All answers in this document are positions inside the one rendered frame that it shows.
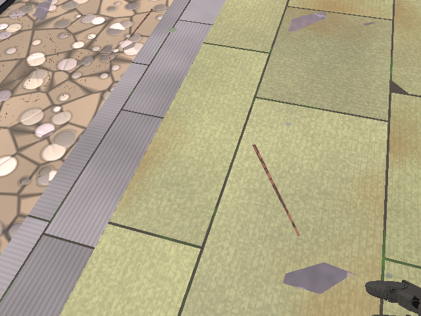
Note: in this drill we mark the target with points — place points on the robot right hand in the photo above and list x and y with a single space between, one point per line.
404 293

